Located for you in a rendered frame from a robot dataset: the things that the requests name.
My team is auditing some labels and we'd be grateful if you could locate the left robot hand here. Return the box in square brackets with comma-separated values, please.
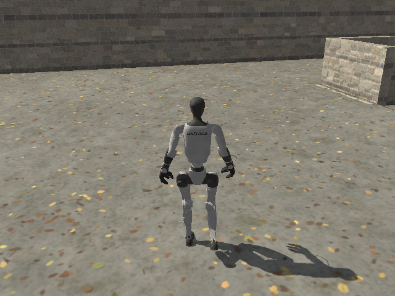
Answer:
[159, 171, 173, 184]

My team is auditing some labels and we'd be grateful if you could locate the robot right upper arm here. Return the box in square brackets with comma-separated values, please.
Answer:
[210, 124, 228, 157]

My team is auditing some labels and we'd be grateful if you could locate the robot left upper arm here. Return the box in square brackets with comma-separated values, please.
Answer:
[167, 124, 185, 158]

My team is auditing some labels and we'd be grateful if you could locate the robot right forearm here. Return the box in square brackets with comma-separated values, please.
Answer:
[222, 147, 234, 169]

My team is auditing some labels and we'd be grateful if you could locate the right robot foot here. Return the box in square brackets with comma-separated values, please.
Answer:
[208, 240, 218, 250]

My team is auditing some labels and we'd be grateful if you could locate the robot left forearm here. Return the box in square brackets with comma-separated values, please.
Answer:
[161, 148, 173, 173]

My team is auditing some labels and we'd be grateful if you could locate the right robot hand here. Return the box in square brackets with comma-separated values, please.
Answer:
[221, 167, 235, 178]

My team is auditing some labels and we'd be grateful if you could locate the robot left shin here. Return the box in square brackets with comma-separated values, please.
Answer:
[182, 200, 192, 238]

